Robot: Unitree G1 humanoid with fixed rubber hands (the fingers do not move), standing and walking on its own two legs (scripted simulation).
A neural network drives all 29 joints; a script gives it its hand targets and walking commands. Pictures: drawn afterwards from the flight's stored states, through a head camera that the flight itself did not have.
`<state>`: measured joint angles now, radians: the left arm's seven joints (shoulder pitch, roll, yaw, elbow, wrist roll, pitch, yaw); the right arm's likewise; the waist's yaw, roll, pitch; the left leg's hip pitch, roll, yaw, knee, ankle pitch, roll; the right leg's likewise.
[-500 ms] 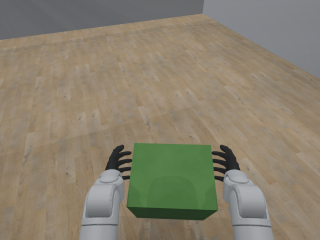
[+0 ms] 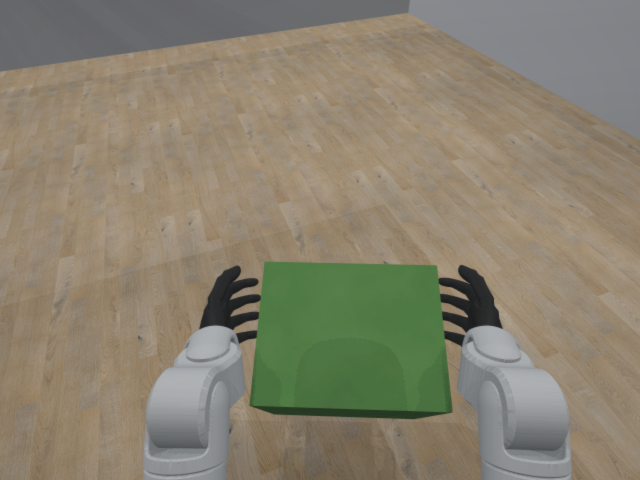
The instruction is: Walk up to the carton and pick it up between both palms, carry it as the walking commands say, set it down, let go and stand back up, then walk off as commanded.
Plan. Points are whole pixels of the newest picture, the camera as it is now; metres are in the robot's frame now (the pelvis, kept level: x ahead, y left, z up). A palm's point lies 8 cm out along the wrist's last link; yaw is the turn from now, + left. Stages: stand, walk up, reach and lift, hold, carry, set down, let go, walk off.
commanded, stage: carry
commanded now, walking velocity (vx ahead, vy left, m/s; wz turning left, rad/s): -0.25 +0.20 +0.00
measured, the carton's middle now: (346, 348) +0.30 -0.01 +0.02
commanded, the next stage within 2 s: none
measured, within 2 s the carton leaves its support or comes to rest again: neither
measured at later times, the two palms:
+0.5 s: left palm (160, 465) +0.15 +0.17 +0.09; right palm (467, 469) +0.15 -0.11 +0.08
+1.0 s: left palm out of the picture -0.05 +0.30 +0.10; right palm out of the picture -0.03 +0.02 +0.10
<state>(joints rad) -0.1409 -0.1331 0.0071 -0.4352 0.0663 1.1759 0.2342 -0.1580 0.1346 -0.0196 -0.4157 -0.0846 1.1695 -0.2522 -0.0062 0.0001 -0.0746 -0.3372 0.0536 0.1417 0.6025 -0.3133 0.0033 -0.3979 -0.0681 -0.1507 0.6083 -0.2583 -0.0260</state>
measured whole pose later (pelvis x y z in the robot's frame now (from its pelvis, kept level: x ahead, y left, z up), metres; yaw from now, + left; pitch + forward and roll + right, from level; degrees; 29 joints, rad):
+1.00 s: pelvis -0.32 +0.15 +0.00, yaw +0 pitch +4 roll +0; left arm -0.20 -0.14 0.02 -0.46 0.08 1.25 0.25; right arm -0.22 0.14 -0.04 -0.40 -0.11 1.22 -0.24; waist 0.04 0.00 -0.04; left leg -0.45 0.00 0.11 0.57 -0.20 0.07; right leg -0.43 -0.01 -0.10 0.93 -0.51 0.01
